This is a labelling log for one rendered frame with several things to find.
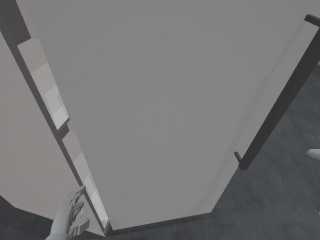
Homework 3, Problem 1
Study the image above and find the robot left hand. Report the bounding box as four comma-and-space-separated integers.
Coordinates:
50, 185, 90, 240

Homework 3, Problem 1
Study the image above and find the fridge door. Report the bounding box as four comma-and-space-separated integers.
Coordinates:
24, 0, 320, 231

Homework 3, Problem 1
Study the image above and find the handle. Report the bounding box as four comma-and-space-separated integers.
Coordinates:
234, 14, 320, 171

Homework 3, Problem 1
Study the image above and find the robot right hand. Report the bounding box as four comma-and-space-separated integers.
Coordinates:
306, 135, 320, 217

